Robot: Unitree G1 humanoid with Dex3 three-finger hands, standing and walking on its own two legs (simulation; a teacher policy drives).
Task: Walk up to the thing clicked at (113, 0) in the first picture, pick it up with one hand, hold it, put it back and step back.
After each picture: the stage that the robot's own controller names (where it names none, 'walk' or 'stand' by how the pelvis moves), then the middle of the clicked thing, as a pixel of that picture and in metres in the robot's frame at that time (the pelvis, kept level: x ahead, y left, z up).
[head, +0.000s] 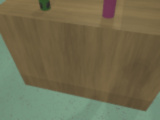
stand; out of the picture +0.85 -0.14 +0.13
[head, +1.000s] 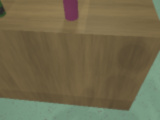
walk; out of the picture +0.75 +0.10 +0.15
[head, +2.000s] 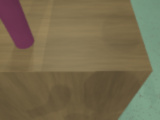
stand; (11, 13) +0.50 +0.23 +0.17
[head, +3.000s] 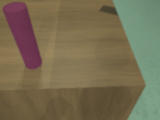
stand; (25, 39) +0.49 +0.22 +0.13
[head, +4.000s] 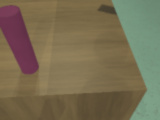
stand; (20, 44) +0.46 +0.23 +0.13
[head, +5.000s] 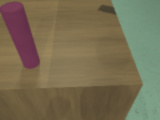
stand; (23, 39) +0.49 +0.23 +0.12
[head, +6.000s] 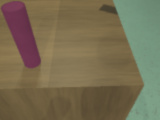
stand; (24, 38) +0.49 +0.23 +0.12
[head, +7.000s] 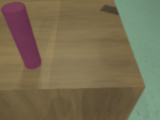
stand; (24, 39) +0.48 +0.23 +0.12
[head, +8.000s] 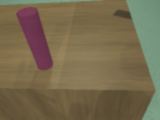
rise first; (37, 42) +0.49 +0.22 +0.13
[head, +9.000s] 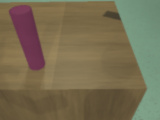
go down; (30, 41) +0.50 +0.21 +0.13
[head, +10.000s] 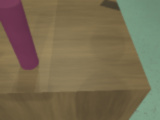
go down; (20, 38) +0.47 +0.21 +0.14
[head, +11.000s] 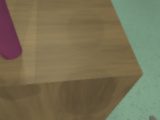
close in; out of the picture +0.48 +0.22 +0.16
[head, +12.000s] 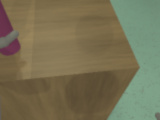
close; out of the picture +0.50 +0.23 +0.17
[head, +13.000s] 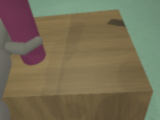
lift; (18, 19) +0.34 +0.16 +0.34
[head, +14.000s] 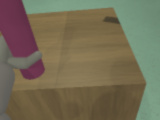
hold; (19, 37) +0.34 +0.17 +0.29
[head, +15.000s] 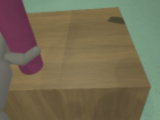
hold; (17, 31) +0.33 +0.17 +0.30
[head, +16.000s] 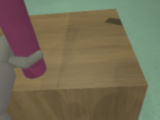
hold; (21, 36) +0.33 +0.17 +0.29
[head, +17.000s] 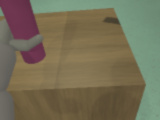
crouch; (21, 20) +0.37 +0.17 +0.32
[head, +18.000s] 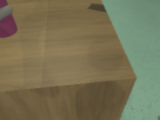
lower; out of the picture +0.48 +0.22 +0.32
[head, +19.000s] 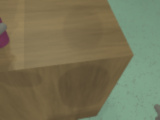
lower; out of the picture +0.51 +0.23 +0.19
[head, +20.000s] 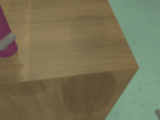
lower; out of the picture +0.49 +0.23 +0.18
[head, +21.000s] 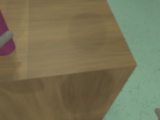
lower; out of the picture +0.50 +0.23 +0.18
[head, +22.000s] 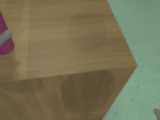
lower; out of the picture +0.50 +0.23 +0.18
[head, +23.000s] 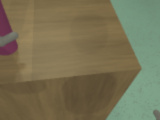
open; out of the picture +0.50 +0.23 +0.17
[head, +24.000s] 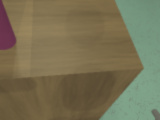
rise; out of the picture +0.49 +0.23 +0.18
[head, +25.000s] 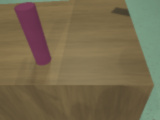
sink last; (35, 37) +0.51 +0.23 +0.14
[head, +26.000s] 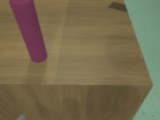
stand; (31, 33) +0.50 +0.22 +0.13
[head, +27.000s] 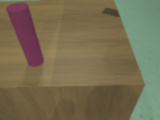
stand; (28, 38) +0.51 +0.23 +0.13
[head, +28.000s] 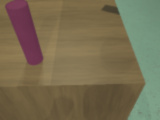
stand; (27, 36) +0.51 +0.23 +0.12
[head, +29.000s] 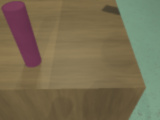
stand; (25, 38) +0.50 +0.23 +0.12
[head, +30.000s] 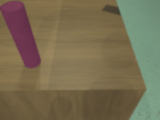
stand; (24, 38) +0.49 +0.23 +0.12
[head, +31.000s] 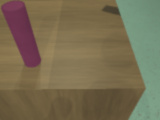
stand; (24, 38) +0.49 +0.23 +0.12
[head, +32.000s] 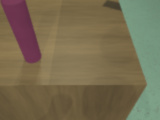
walk; (24, 33) +0.50 +0.23 +0.13
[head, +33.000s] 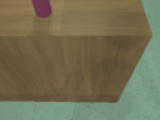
walk; out of the picture +0.67 +0.19 +0.15
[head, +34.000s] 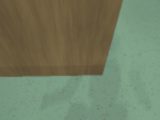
walk; out of the picture +0.93 +0.25 +0.15
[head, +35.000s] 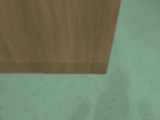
stand; out of the picture +1.14 +0.22 +0.14
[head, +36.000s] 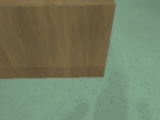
stand; out of the picture +1.13 +0.23 +0.13
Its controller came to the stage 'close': yes
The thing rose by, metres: 0.20
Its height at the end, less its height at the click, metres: +0.00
